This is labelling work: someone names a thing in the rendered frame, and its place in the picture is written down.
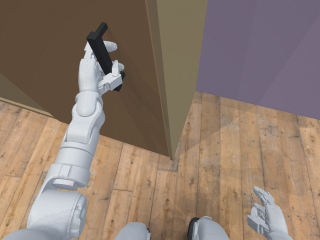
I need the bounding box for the right robot hand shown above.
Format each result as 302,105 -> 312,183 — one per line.
247,186 -> 289,238

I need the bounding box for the robot left thigh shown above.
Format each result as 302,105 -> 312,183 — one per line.
114,222 -> 151,240

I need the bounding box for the robot left upper arm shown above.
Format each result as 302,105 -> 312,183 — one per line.
1,189 -> 88,240

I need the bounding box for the left robot forearm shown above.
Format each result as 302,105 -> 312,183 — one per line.
26,91 -> 105,229

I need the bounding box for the handle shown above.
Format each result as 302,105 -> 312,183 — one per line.
86,22 -> 125,92

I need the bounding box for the left robot hand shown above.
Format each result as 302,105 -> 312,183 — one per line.
78,41 -> 125,97

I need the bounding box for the robot right foot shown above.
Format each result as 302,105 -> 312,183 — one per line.
187,217 -> 199,240

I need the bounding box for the wardrobe door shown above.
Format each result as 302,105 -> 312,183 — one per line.
0,73 -> 47,112
0,0 -> 170,157

